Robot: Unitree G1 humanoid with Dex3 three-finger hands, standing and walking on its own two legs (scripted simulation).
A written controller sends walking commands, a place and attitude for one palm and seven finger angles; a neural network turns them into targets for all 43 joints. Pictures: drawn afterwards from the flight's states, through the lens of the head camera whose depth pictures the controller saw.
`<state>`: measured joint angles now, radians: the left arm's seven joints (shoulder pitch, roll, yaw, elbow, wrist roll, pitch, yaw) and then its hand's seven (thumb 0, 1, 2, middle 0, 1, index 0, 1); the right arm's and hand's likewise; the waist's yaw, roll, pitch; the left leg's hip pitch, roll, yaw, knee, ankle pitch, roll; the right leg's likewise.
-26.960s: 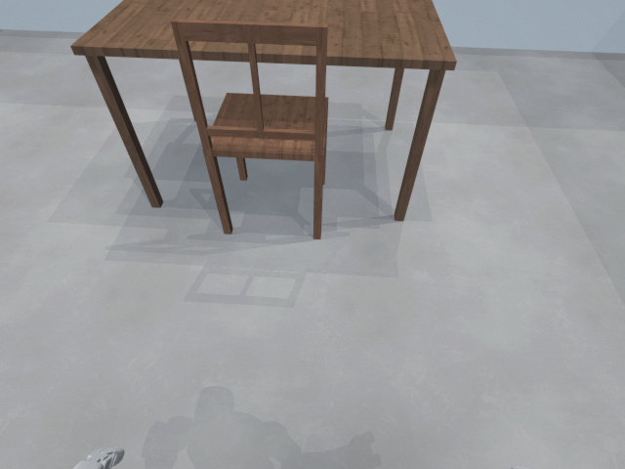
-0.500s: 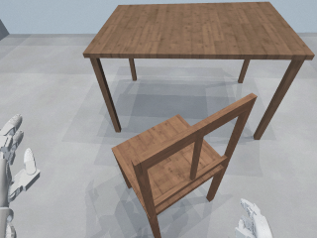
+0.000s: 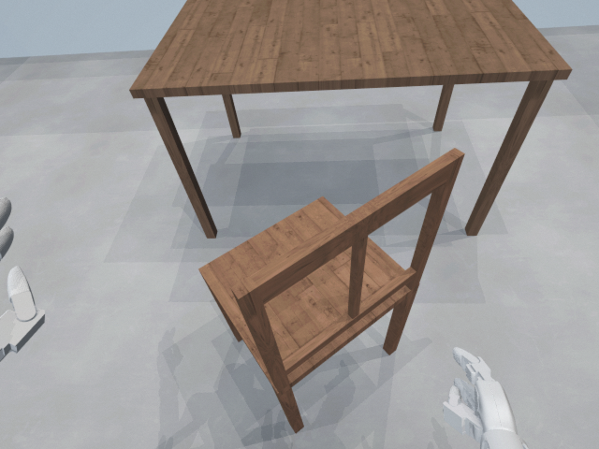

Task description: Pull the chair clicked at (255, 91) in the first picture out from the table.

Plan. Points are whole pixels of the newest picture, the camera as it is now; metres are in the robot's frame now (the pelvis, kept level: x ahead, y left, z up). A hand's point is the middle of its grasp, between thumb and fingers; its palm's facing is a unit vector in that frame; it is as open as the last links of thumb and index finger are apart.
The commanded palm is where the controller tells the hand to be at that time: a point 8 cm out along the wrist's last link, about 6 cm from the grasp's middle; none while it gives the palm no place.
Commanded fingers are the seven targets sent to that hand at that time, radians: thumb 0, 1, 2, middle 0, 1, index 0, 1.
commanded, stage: step back with the hand held close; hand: left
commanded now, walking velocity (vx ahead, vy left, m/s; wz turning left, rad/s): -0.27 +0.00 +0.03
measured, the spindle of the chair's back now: (356, 280) +0.41 -0.05 -0.10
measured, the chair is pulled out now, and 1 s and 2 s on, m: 0.52 0.52 0.52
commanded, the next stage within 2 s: stop stepping back and stand still in 1.96 s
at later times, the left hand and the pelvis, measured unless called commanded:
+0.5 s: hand (7, 395) +0.13 +0.27 +0.15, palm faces +0.41 -0.72 -0.55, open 7.4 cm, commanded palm +0.08 +0.31 +0.18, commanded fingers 0.00 0.90 0.90 -0.20 -0.30 -0.20 -0.30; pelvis -0.06 +0.00 -0.01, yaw +1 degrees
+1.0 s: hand (3, 408) +0.12 +0.26 +0.16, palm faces +0.41 -0.73 -0.54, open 7.4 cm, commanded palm +0.06 +0.30 +0.18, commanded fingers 0.00 0.90 0.90 -0.20 -0.30 -0.20 -0.30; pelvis -0.08 +0.00 -0.01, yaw +1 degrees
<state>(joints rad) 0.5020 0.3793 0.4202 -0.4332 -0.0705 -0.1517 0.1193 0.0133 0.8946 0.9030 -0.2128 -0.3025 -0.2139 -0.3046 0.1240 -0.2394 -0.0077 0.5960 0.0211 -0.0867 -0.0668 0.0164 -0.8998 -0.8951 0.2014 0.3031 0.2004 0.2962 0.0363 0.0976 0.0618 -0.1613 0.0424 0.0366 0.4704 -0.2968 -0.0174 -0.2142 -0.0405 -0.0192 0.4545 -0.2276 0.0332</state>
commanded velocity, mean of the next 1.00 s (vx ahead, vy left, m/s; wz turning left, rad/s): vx -0.33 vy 0.00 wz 0.02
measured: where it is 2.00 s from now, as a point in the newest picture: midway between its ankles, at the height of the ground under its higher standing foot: outside the picture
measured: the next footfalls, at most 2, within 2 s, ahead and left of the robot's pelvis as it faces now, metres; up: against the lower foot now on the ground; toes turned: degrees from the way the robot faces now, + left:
right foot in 1.70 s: -0.05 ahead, -0.14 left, +0.00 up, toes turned +0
